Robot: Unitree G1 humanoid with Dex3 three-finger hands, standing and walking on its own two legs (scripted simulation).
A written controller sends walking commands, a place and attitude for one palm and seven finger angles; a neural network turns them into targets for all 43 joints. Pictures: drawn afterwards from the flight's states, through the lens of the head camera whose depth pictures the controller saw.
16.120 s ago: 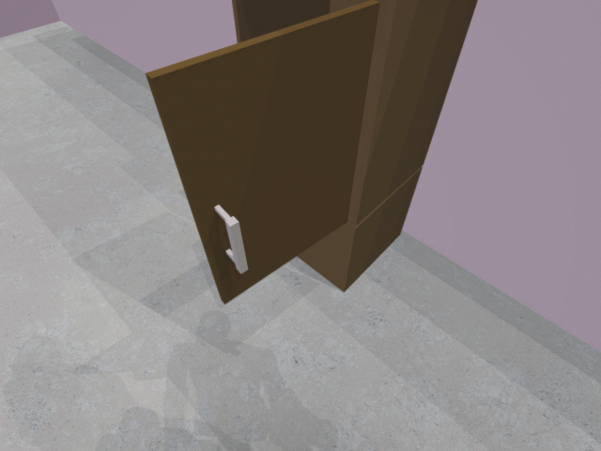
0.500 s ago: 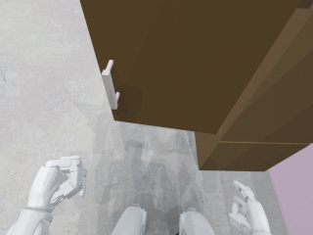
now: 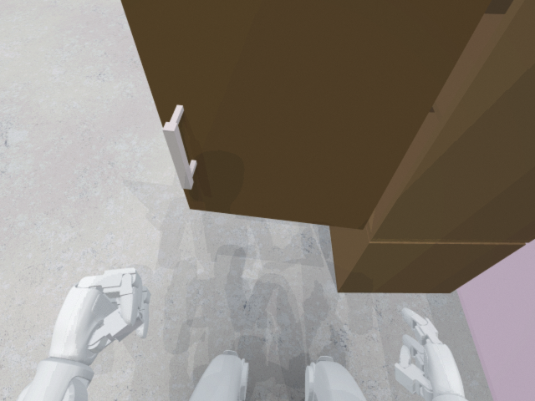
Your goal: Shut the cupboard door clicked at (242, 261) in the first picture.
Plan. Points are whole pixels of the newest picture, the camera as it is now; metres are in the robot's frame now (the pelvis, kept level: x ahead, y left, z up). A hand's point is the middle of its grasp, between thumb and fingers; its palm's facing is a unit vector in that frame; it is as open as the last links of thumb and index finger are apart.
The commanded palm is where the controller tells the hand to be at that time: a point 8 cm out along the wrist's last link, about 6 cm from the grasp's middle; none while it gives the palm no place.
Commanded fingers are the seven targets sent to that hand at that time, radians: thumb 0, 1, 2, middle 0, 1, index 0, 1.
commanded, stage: bring the fist close to the handle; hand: left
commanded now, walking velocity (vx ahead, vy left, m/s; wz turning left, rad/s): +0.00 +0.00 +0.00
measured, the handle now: (183, 150) +0.51 +0.19 +0.03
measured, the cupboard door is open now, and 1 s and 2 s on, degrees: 83 83 79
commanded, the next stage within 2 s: push the door shut along its arc in 1.34 s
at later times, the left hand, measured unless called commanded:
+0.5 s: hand (162, 252) +0.31 +0.18 +0.04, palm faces -0.09 -1.00 -0.02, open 3.1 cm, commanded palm +0.31 +0.23 +0.04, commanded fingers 0.00 0.90 0.90 -1.30 -1.50 -1.30 -1.50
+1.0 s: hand (179, 199) +0.41 +0.17 +0.03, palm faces -0.07 -1.00 -0.03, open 3.1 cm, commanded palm +0.38 +0.23 +0.03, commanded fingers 0.00 0.90 0.90 -1.30 -1.50 -1.30 -1.50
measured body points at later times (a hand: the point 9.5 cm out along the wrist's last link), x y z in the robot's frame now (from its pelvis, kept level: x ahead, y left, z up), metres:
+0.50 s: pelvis +0.00 +0.01 +0.00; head +0.09 +0.02 +0.44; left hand +0.31 +0.23 +0.04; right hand +0.15 -0.24 -0.09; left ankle +0.02 +0.10 -0.62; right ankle +0.03 -0.11 -0.62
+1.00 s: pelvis +0.00 +0.01 +0.00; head +0.11 +0.02 +0.43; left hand +0.40 +0.23 +0.04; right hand +0.11 -0.25 -0.11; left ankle +0.02 +0.10 -0.62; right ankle +0.03 -0.11 -0.62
